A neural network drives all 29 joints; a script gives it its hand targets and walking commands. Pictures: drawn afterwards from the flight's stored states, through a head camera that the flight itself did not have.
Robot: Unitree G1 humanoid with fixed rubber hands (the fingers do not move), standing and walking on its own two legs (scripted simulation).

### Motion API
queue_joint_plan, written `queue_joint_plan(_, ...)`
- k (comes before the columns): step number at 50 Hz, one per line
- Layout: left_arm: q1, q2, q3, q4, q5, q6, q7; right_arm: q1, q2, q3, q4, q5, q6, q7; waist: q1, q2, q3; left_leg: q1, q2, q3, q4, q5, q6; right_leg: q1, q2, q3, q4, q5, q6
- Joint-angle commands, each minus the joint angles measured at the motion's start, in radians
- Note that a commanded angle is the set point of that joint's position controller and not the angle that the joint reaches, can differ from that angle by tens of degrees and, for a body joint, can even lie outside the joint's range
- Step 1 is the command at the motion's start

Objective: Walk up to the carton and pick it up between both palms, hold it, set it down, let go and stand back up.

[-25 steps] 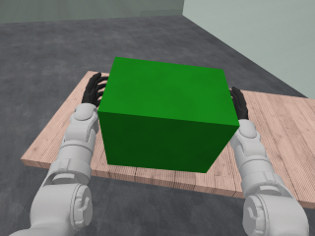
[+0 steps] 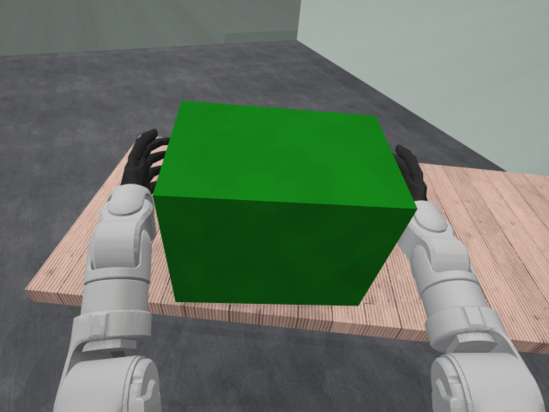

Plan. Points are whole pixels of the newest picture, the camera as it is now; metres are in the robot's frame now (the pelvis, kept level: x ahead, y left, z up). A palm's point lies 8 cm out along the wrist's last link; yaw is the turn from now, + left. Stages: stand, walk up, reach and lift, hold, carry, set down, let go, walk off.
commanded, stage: reach and lift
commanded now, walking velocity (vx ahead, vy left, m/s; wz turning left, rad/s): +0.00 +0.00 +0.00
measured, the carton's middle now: (275, 209) +0.39 -0.01 +0.14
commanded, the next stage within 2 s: hold in 1.26 s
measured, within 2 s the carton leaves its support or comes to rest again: neither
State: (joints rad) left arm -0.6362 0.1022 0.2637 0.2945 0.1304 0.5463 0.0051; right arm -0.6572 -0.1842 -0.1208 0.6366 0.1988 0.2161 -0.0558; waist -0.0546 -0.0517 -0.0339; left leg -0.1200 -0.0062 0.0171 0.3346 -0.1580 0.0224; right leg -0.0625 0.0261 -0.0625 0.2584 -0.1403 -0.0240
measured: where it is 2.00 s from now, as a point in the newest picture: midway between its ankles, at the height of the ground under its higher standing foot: outside the picture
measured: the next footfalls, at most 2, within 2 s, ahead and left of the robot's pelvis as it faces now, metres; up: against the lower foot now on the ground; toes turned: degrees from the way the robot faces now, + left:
none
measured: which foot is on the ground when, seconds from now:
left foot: down 0.00-1.00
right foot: down 0.00-1.00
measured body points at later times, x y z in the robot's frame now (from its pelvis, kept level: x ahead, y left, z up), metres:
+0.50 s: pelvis -0.02 +0.00 +0.00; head -0.08 +0.02 +0.45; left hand +0.38 +0.19 +0.22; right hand +0.38 -0.20 +0.22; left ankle +0.02 +0.10 -0.75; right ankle +0.00 -0.10 -0.75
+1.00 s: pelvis +0.00 -0.01 +0.00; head -0.07 +0.02 +0.44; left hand +0.39 +0.19 +0.24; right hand +0.38 -0.20 +0.25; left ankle +0.02 +0.10 -0.75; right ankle +0.00 -0.10 -0.75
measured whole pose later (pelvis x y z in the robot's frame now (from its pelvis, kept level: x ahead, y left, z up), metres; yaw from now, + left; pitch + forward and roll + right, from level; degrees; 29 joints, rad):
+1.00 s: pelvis +0.00 -0.01 +0.00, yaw -1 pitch -2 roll -1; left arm -0.77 0.15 0.32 0.30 0.14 0.80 -0.01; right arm -0.87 -0.24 -0.07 0.68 0.31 0.50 -0.11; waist -0.07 -0.04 -0.13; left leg -0.14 0.00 0.01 0.33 -0.15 0.02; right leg -0.09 0.04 -0.04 0.26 -0.13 -0.03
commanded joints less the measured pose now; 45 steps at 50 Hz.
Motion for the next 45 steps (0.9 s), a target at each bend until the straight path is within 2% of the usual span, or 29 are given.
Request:
queue_joint_plan(1, -0.639, -0.488, -0.445, -0.176, -0.118, -0.007, -0.117, -0.852, 0.472, 0.346, -0.361, 0.065, -0.032, 0.116, 0.004, 0.066, -0.452, 0.213, -0.017, -0.018, -0.004, 0.313, -0.056, 0.051, 0.025, 0.004, -0.003, 0.232, 0.044)
queue_joint_plan(8, -0.686, -0.472, -0.400, -0.150, -0.125, 0.051, -0.138, -0.911, 0.496, 0.338, -0.343, 0.087, 0.038, 0.116, 0.008, 0.039, -0.451, 0.165, -0.019, -0.011, -0.029, 0.221, -0.030, 0.073, 0.020, 0.019, -0.007, 0.207, 0.049)
queue_joint_plan(19, -0.785, -0.476, -0.384, -0.121, -0.133, 0.104, -0.155, -0.971, 0.511, 0.298, -0.277, 0.113, 0.119, 0.111, -0.020, 0.075, -0.419, 0.123, -0.017, -0.012, -0.053, 0.113, -0.028, 0.051, 0.014, 0.030, -0.021, 0.108, 0.038)
queue_joint_plan(23, -0.807, -0.485, -0.388, -0.120, -0.142, 0.117, -0.153, -1.005, 0.516, 0.302, -0.282, 0.134, 0.136, 0.111, -0.022, 0.085, -0.437, 0.125, -0.017, -0.015, -0.049, 0.118, -0.029, 0.051, 0.016, 0.034, -0.020, 0.111, 0.035)
queue_joint_plan(32, -0.844, -0.485, -0.364, -0.087, -0.146, 0.134, -0.147, -1.060, 0.525, 0.312, -0.261, 0.163, 0.171, 0.114, -0.003, 0.063, -0.442, 0.103, -0.013, -0.020, -0.056, 0.094, -0.017, 0.048, 0.018, 0.043, -0.023, 0.090, 0.033)
queue_joint_plan(37, -0.852, -0.489, -0.372, -0.121, -0.162, 0.141, -0.145, -1.069, 0.533, 0.338, -0.294, 0.200, 0.185, 0.105, -0.001, 0.059, -0.491, 0.127, -0.017, -0.022, -0.033, 0.171, -0.020, 0.072, 0.023, 0.052, -0.013, 0.174, 0.034)
queue_joint_plan(45, -0.845, -0.480, -0.374, -0.160, -0.164, 0.166, -0.155, -1.044, 0.512, 0.344, -0.307, 0.237, 0.221, 0.089, -0.014, 0.075, -0.475, 0.130, -0.017, -0.030, -0.018, 0.220, -0.032, 0.091, 0.027, 0.060, -0.009, 0.230, 0.035)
